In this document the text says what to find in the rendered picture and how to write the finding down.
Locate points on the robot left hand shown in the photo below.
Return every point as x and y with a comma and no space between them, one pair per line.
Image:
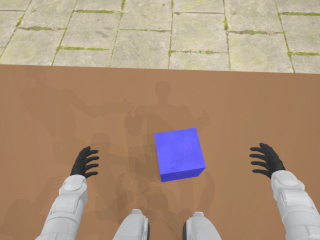
80,167

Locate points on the robot right hand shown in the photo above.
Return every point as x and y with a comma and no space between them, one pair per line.
272,162

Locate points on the robot right forearm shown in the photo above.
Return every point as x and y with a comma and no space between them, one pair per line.
297,210

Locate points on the robot left forearm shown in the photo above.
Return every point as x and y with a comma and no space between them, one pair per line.
64,218

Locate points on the left robot shin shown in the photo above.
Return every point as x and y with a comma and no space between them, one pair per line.
137,211

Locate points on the robot left thigh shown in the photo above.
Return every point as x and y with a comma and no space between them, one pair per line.
134,227

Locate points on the carton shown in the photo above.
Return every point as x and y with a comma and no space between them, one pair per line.
179,154

